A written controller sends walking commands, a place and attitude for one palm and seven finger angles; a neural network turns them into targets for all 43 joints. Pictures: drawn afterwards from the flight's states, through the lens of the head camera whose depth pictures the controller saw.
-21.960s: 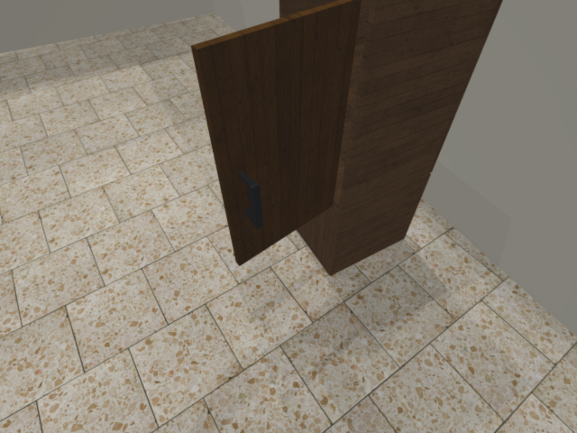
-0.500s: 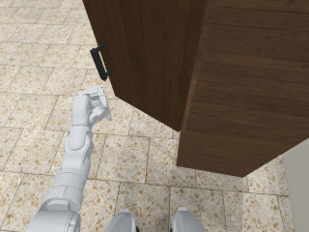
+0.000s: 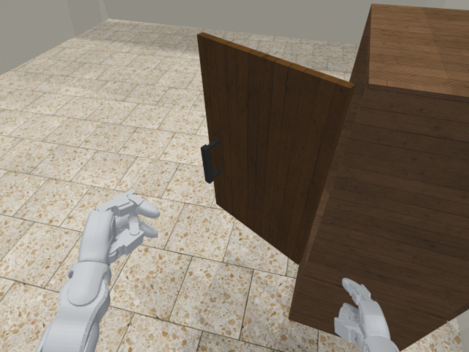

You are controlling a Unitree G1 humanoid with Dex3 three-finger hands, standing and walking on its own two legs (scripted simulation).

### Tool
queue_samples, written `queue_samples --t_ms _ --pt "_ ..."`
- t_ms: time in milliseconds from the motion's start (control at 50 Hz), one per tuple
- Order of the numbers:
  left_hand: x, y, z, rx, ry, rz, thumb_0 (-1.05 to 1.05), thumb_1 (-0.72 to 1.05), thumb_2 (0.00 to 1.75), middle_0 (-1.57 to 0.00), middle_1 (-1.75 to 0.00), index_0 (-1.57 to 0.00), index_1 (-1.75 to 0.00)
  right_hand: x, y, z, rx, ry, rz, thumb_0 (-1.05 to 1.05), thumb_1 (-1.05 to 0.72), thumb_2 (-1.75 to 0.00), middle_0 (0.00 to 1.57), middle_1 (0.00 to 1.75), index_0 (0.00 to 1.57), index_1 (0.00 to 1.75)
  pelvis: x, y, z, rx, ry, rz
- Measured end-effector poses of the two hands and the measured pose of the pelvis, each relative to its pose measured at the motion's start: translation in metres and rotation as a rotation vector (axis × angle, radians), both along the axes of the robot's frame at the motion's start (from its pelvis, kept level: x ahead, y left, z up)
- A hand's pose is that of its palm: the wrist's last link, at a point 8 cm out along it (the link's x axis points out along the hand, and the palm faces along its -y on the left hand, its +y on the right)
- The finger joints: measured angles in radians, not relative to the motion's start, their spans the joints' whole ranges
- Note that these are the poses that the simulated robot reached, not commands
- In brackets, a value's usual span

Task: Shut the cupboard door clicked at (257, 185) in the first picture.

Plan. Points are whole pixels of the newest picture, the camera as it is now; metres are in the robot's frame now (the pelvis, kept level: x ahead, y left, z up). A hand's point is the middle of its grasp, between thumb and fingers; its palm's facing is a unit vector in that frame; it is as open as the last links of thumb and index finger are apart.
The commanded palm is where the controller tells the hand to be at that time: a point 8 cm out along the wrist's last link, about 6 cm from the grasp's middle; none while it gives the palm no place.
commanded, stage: draw the hand back to the body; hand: left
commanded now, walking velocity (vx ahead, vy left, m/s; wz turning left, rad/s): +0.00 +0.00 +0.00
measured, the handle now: (212, 161) +0.63 +0.12 -0.08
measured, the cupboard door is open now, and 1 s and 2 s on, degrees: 66 66 66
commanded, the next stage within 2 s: step back with the hand held close in 0.76 s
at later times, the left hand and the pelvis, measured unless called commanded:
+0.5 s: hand (23, 253) +0.19 +0.27 +0.17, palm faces +0.49 -0.75 -0.44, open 6.9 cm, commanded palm +0.14 +0.30 +0.18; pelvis +0.01 +0.00 +0.01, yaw +0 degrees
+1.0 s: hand (39, 251) +0.19 +0.26 +0.17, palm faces +0.44 -0.78 -0.45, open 7.4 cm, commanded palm +0.14 +0.29 +0.18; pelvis +0.00 -0.01 +0.01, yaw +1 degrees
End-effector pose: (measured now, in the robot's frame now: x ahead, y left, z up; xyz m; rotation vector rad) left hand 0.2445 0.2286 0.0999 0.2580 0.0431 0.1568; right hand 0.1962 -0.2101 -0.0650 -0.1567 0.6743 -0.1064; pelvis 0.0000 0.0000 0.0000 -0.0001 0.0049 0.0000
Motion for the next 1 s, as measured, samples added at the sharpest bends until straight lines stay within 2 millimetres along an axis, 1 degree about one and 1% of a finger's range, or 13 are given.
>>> queue_samples --t_ms 100,180,240,320,420,460,520,640,720,800,920,1000 --pt "-0.024 0.019 0.023 0.038 -0.035 0.07 0.02 0.9 0.9 -0.82 -0.98 -0.82 -0.97 0.009 0.018 0.005 0.022 -0.025 0.063 0.01 -0.91 -0.9 0.2 0.3 0.2 0.3 0.006 0.003 0.006 -0.001 -0.032 0.004" --pt "-0.042 0.035 0.038 0.084 -0.05 0.129 0.02 0.9 0.9 -0.71 -0.86 -0.71 -0.85 0.007 0.022 0.001 0.027 -0.009 0.085 0.01 -0.9 -0.9 0.21 0.3 0.2 0.3 0.009 0.004 0.008 0.0 -0.046 0.006" --pt "-0.056 0.047 0.05 0.127 -0.069 0.176 0.02 0.9 0.9 -0.63 -0.77 -0.63 -0.76 0.002 0.019 -0.004 0.024 0.011 0.086 0.01 -0.9 -0.9 0.21 0.3 0.2 0.3 0.01 0.003 0.008 0.0 -0.052 0.007" --pt "-0.073 0.062 0.068 0.189 -0.104 0.233 0.02 0.89 0.9 -0.53 -0.65 -0.52 -0.64 -0.007 0.011 -0.01 0.014 0.033 0.075 0.02 -0.9 -0.9 0.21 0.3 0.2 0.3 0.011 0.002 0.008 -0.001 -0.057 0.007" --pt "-0.094 0.074 0.09 0.27 -0.156 0.288 0.02 0.89 0.9 -0.39 -0.5 -0.39 -0.49 -0.014 -0.002 -0.013 -0.001 0.039 0.049 0.02 -0.91 -0.9 0.2 0.3 0.2 0.3 0.01 0.001 0.008 -0.001 -0.061 0.005" --pt "-0.1 0.076 0.094 0.286 -0.171 0.305 0.02 0.89 0.9 -0.34 -0.45 -0.34 -0.44 -0.016 -0.007 -0.013 -0.006 0.036 0.043 0.02 -0.91 -0.9 0.2 0.3 0.2 0.3 0.009 0.0 0.008 0.0 -0.062 0.006" --pt "-0.102 0.076 0.091 0.27 -0.171 0.32 0.02 0.89 0.9 -0.29 -0.39 -0.29 -0.38 -0.018 -0.012 -0.014 -0.017 0.032 0.039 0.02 -0.91 -0.9 0.2 0.3 0.2 0.3 0.006 -0.001 0.008 0.001 -0.065 0.009" --pt "-0.097 0.064 0.077 0.217 -0.155 0.291 0.02 0.89 0.9 -0.23 -0.33 -0.23 -0.32 -0.02 -0.02 -0.009 -0.032 0.013 0.023 0.02 -0.91 -0.9 0.2 0.3 0.2 0.3 0.003 -0.006 0.008 0.004 -0.067 0.005" --pt "-0.095 0.058 0.08 0.222 -0.17 0.26 0.02 0.89 0.9 -0.22 -0.32 -0.22 -0.31 -0.02 -0.021 -0.005 -0.031 -0.012 0.014 0.02 -0.91 -0.9 0.2 0.3 0.2 0.3 0.003 -0.008 0.008 0.002 -0.071 0.0" --pt "-0.094 0.057 0.086 0.241 -0.189 0.25 0.02 0.89 0.9 -0.22 -0.31 -0.22 -0.3 -0.019 -0.021 -0.004 -0.021 -0.026 0.011 0.02 -0.91 -0.9 0.2 0.3 0.2 0.3 0.003 -0.01 0.008 0.001 -0.071 -0.004" --pt "-0.095 0.059 0.087 0.251 -0.184 0.26 0.02 0.89 0.9 -0.21 -0.31 -0.21 -0.3 -0.02 -0.02 -0.006 -0.011 -0.01 0.016 0.02 -0.91 -0.9 0.2 0.3 0.2 0.3 0.003 -0.011 0.008 -0.001 -0.061 -0.002" --pt "-0.093 0.066 0.088 0.285 -0.195 0.254 0.02 0.89 0.9 -0.21 -0.3 -0.21 -0.3 -0.023 -0.024 -0.012 -0.025 0.03 0.0 0.02 -0.9 -0.9 0.2 0.3 0.2 0.3 0.001 -0.007 0.006 -0.017 -0.021 0.011"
